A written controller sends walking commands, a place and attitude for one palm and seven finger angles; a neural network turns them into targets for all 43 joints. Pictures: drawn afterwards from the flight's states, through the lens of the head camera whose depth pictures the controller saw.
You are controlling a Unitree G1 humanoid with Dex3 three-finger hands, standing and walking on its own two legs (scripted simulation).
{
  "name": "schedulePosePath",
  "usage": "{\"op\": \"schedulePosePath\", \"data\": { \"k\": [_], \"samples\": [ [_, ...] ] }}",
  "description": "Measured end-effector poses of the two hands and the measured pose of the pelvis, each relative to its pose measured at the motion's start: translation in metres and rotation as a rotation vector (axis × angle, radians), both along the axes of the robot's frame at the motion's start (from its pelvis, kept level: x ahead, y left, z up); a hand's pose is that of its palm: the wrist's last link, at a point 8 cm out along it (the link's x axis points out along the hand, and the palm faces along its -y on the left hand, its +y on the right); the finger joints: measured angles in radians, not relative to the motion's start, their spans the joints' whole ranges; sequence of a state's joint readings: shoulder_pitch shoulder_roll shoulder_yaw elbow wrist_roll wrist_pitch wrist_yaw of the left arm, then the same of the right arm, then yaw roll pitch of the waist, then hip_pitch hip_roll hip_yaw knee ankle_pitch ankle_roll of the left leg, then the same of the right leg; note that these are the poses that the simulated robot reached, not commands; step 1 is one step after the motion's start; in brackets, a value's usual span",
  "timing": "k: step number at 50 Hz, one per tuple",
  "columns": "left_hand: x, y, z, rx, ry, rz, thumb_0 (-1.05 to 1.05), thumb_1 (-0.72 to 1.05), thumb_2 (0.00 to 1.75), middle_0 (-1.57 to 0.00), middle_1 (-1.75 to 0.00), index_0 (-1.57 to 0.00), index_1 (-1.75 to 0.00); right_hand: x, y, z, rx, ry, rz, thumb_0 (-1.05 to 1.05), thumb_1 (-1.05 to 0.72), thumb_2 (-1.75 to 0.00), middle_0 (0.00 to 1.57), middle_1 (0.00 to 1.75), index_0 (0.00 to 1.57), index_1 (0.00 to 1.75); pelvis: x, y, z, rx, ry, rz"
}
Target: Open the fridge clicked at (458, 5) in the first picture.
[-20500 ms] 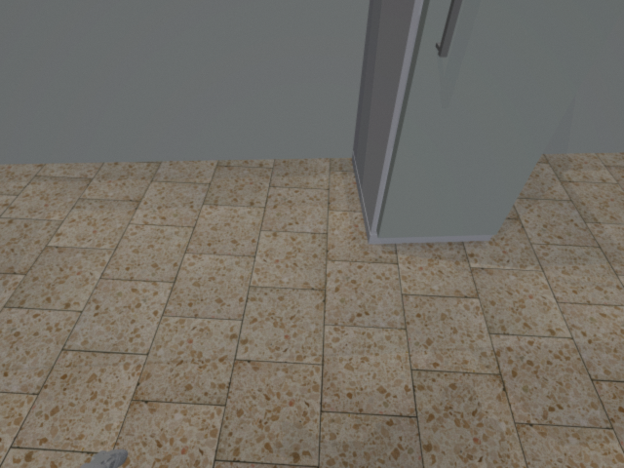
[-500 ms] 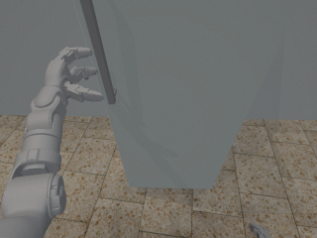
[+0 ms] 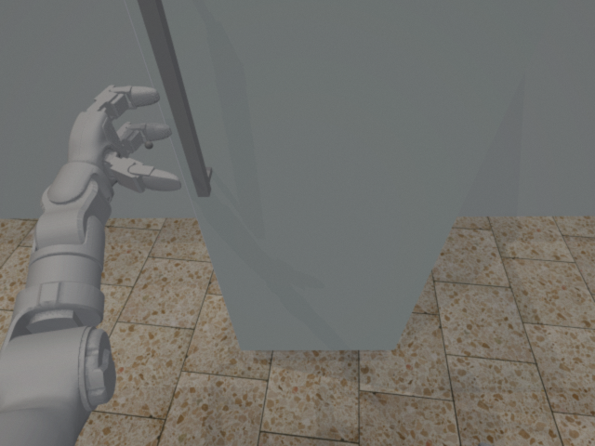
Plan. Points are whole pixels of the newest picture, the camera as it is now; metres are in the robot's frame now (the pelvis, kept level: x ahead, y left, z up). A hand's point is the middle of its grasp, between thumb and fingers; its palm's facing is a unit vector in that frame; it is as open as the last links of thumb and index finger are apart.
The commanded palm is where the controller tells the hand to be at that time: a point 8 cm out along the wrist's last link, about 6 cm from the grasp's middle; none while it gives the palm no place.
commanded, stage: feel for the door with the fingertips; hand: left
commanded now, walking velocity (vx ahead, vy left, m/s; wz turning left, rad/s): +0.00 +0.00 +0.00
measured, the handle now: (177, 79) +0.50 +0.15 +0.26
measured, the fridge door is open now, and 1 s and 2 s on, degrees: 0 0 0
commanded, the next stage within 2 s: slide the fingers in behind the handle in 0.96 s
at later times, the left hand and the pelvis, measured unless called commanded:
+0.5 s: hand (183, 149) +0.43 +0.15 +0.20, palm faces -0.01 -1.00 +0.02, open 14.0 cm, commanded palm +0.41 +0.21 +0.20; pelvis +0.00 +0.00 +0.00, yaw +0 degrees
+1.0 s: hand (175, 139) +0.45 +0.16 +0.20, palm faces +0.02 -1.00 +0.02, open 13.9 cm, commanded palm +0.43 +0.22 +0.20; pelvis -0.01 -0.01 +0.00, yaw +1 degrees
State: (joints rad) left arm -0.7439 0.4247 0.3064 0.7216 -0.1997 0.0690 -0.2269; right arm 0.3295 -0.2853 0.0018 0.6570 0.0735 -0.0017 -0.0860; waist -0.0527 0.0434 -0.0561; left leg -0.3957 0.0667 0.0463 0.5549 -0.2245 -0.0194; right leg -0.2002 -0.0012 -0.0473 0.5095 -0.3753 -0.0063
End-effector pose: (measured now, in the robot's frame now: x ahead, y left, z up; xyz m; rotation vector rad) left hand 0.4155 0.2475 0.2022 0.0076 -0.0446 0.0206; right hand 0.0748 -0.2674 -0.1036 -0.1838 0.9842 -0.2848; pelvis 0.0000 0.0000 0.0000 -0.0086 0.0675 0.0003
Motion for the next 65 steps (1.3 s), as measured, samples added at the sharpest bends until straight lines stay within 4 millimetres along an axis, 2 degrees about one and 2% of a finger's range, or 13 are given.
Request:
{"op": "schedulePosePath", "data": {
  "k": [4,9,12,18,25,35,48,57,65],
  "samples": [
    [-0.002,-0.004,-0.001,-0.025,0.016,-0.019,-0.01,-0.5,0.3,-0.3,-1.2,-0.3,-1.2,0.009,0.003,0.001,0.004,-0.019,0.01,0.01,-0.9,-0.89,0.2,0.3,0.2,0.3,0.001,0.001,0.0,0.001,-0.003,0.002],
    [-0.001,-0.002,-0.013,-0.032,0.077,0.007,-0.01,-0.5,0.3,-0.3,-1.2,-0.3,-1.2,0.019,0.006,0.005,0.002,-0.048,0.027,0.01,-0.9,-0.89,0.2,0.3,0.2,0.3,-0.002,0.001,0.0,0.0,-0.001,0.005],
    [-0.002,-0.004,-0.012,-0.011,0.049,0.012,-0.01,-0.5,0.3,-0.3,-1.2,-0.3,-1.2,0.023,0.008,0.007,0.001,-0.062,0.039,0.01,-0.9,-0.89,0.2,0.3,0.2,0.3,-0.003,0.001,0.0,-0.002,0.0,0.007],
    [-0.005,-0.022,-0.001,-0.015,-0.012,-0.032,-0.01,-0.5,0.3,-0.3,-1.2,-0.3,-1.2,0.027,0.012,0.005,0.012,-0.068,0.054,0.01,-0.9,-0.89,0.2,0.3,0.2,0.3,-0.003,0.003,0.0,-0.003,-0.008,0.012],
    [-0.005,-0.044,-0.003,-0.03,0.035,-0.034,-0.01,-0.5,0.3,-0.3,-1.2,-0.29,-1.2,0.028,0.018,0.003,0.04,-0.083,0.056,0.01,-0.9,-0.89,0.2,0.3,0.2,0.3,-0.004,0.002,0.0,0.001,-0.015,0.006],
    [-0.003,-0.031,-0.001,-0.003,0.034,0.032,-0.01,-0.5,0.3,-0.3,-1.2,-0.29,-1.2,0.013,0.01,0.003,0.026,-0.048,0.046,0.01,-0.9,-0.89,0.2,0.3,0.21,0.3,-0.008,-0.006,0.0,0.001,-0.024,0.009],
    [0.012,-0.031,-0.001,-0.026,0.033,-0.006,-0.01,-0.5,0.3,-0.31,-1.21,-0.31,-1.21,-0.017,-0.008,-0.003,-0.008,0.035,0.003,0.01,-0.91,-0.89,0.2,0.3,0.2,0.3,-0.008,-0.005,0.0,0.0,0.002,0.01],
    [0.015,-0.028,-0.001,-0.025,0.025,-0.009,-0.01,-0.5,0.3,-0.35,-1.25,-0.35,-1.23,-0.023,-0.004,-0.004,-0.004,0.049,-0.003,0.01,-0.91,-0.89,0.2,0.3,0.2,0.3,-0.008,-0.003,-0.001,-0.003,0.006,0.009],
    [0.012,-0.034,-0.003,-0.015,0.022,-0.018,-0.01,-0.5,0.3,-0.33,-1.22,-0.32,-1.22,-0.017,0.006,-0.005,0.016,0.023,0.003,0.01,-0.91,-0.89,0.2,0.3,0.2,0.3,-0.009,0.002,-0.001,-0.005,0.005,0.004]
  ]
}}
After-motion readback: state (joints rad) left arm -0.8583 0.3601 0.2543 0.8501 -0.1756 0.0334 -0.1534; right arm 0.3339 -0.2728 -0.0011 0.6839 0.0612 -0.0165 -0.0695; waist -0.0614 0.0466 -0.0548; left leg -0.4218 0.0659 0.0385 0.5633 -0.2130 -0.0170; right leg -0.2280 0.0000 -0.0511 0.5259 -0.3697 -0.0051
